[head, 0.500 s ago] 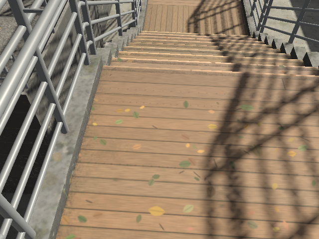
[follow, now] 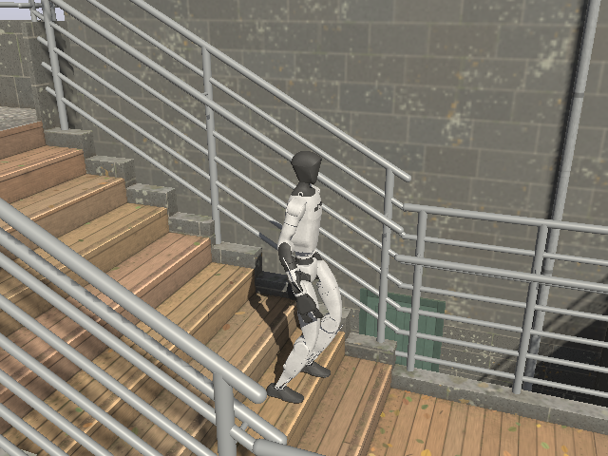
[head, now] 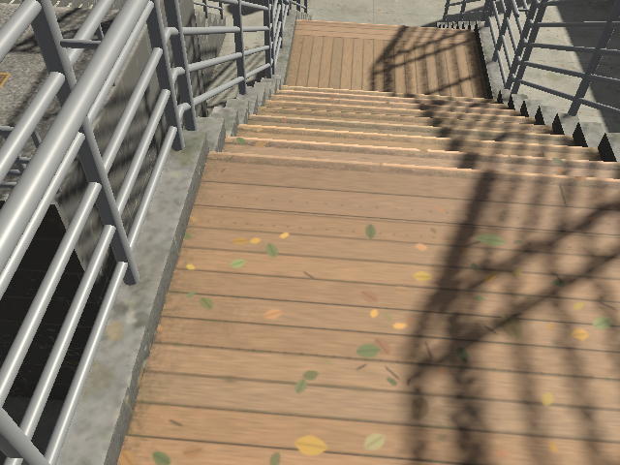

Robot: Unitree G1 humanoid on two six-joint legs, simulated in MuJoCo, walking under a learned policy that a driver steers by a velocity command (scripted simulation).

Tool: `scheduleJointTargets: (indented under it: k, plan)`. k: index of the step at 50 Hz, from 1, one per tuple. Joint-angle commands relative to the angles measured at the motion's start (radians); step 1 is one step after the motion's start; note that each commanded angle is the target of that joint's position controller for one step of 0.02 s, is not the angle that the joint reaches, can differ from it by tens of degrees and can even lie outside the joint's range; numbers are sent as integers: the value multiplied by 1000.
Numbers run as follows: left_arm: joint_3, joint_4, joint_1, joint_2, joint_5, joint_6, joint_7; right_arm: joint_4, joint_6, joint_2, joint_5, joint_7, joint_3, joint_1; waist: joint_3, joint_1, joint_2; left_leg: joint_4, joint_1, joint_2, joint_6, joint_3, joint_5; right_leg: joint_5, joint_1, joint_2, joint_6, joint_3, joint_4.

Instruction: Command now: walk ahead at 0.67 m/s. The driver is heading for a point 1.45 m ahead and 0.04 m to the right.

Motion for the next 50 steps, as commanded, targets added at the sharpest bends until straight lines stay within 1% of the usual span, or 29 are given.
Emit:
scheduleJointTargets:
  k: [1,2,3,4,5,7,8,12,16,18,19,20,21,22,23,25,27,28,31,36,39,40,41,42,43,44,46,48,50]
  plan:
    - [60,-51,-179,230,-25,5,-20,93,42,-187,51,-8,-72,375,-6,-226,-57,-76,422,-43,-28,73,58,218,-441,-69,-98,55,197]
    - [44,-105,-274,142,-34,-7,-18,149,38,-292,34,-22,-107,614,-10,-345,301,-286,509,136,61,-260,-102,156,-645,83,-35,-74,746]
    - [24,-133,-347,53,4,-21,6,149,24,-226,54,-17,-69,613,118,-315,343,-304,424,221,71,-469,64,-138,-902,137,-78,97,906]
    - [10,-175,-352,32,-16,-17,12,138,22,-276,64,-20,-87,549,137,-266,308,-435,376,374,182,-679,-282,-121,-1067,108,-78,143,842]
    - [31,-147,-393,113,-19,-5,13,90,22,-198,45,-25,-72,393,203,-212,51,-417,249,351,200,-686,-415,-15,-1044,33,-56,157,766]
    - [39,-123,-321,106,-22,7,4,46,4,-154,2,-24,-59,215,167,-95,54,-280,47,298,196,-549,-301,166,-869,5,-24,153,624]
    - [37,-114,-334,83,-33,1,-8,37,-26,-77,10,-35,-42,136,129,-49,11,-177,-86,205,136,-381,-337,525,-717,7,-18,179,420]
    - [-15,-74,-236,-37,-37,35,-55,59,-49,-85,80,-45,-49,99,-4,20,106,-132,-551,63,73,-51,-285,1053,76,122,-2,-105,196]
    - [-9,-81,-268,34,-22,48,-25,93,18,-109,29,-58,-58,211,159,-30,77,117,-293,109,97,-110,-97,649,21,114,-14,-148,-66]
    - [37,25,76,103,-2,46,-6,100,45,-141,22,-59,-74,218,46,111,27,671,-165,72,124,-74,392,516,222,53,-99,-28,-324]
    - [55,70,191,144,-4,33,-14,80,47,-57,24,-46,-71,160,20,138,-146,1140,-411,-59,120,-81,-287,664,383,-55,-143,122,-288]
    - [27,56,199,136,-11,10,-29,9,32,25,34,-56,-44,182,-51,38,-103,1223,-650,-46,153,-219,-388,981,478,-132,-69,205,106]
    - [37,57,177,165,-22,10,-26,10,19,-1,49,-59,-40,277,-151,-22,-83,1159,-809,-19,169,-227,-257,861,577,-236,-156,315,131]
    - [58,62,145,186,-24,-17,-15,-4,1,-60,31,-73,-52,218,-171,7,-154,922,-922,21,122,-319,-114,259,534,-360,-295,529,-27]
    - [19,41,46,56,-22,-28,-13,16,7,-128,7,-68,-72,65,8,-1,21,831,-939,61,61,-324,-50,-101,308,-290,-277,555,-151]
    - [-12,25,-17,51,-9,-53,2,-7,33,-82,6,-36,-67,-60,202,-59,63,443,-705,84,-61,-345,112,-59,-179,-254,-280,552,-222]
    - [26,35,-11,148,18,-68,7,12,54,-73,-8,-14,-64,-55,174,-81,24,314,-501,61,-80,-264,318,155,-310,-156,-248,397,-180]
    - [16,53,-48,77,-4,-88,13,-6,23,-78,15,-8,-71,-109,179,-96,48,97,-437,62,-68,-282,594,184,-373,-73,-211,293,-93]
    - [4,39,-68,53,-56,-86,7,10,-6,-4,34,25,-35,-136,73,-82,2,-63,-67,56,-21,-90,980,108,-513,-8,-170,155,-52]
    - [5,100,103,68,10,-40,12,-54,17,-25,32,21,-18,-306,189,45,-2,-302,-161,60,3,16,687,319,-149,-44,-165,156,148]
    - [14,145,155,114,16,-7,26,96,9,-133,7,-12,-69,143,-5,-129,40,-446,193,22,58,10,489,896,12,-40,-182,138,768]
    - [19,137,56,79,2,-2,23,144,9,-175,-10,-2,-88,343,-77,-254,99,-422,490,116,136,-103,550,345,-275,79,-151,73,1266]
    - [0,82,64,-15,-31,-25,32,174,5,-184,-18,11,-78,445,-181,-208,193,26,803,248,101,-216,859,-320,-700,146,-142,154,1530]
    - [4,21,84,30,-79,-37,50,173,9,-175,9,8,-80,460,-354,-198,246,-74,971,367,181,-452,645,-185,-907,115,-138,155,1513]
    - [-5,-32,-74,56,-62,-41,46,157,16,-191,14,-11,-92,377,-250,-217,267,-363,869,436,258,-650,-58,-56,-1106,65,-130,97,1335]
    - [6,-30,-205,97,-23,-34,22,113,24,-90,5,-22,-72,248,-80,-194,71,-502,601,357,233,-611,-309,21,-1043,-2,-111,67,1202]
    - [8,-76,-296,71,-3,-15,-24,135,-20,-37,-13,-55,-39,182,114,-81,2,-510,152,299,172,-512,-2,180,-835,-39,-52,150,877]
    - [-31,-112,-318,-34,9,18,-50,124,-40,-51,22,-66,-33,121,125,-2,64,-590,-93,215,137,-346,164,303,-605,-66,-2,109,599]
    - [-41,-141,-345,-19,6,8,-53,105,-54,-42,42,-62,-31,133,103,3,108,-580,-94,173,113,-232,485,452,-516,-75,-9,77,372]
